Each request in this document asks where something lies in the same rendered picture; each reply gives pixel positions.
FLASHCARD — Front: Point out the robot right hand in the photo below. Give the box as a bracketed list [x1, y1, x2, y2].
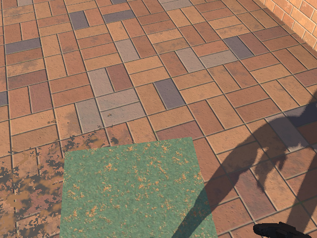
[253, 221, 312, 238]

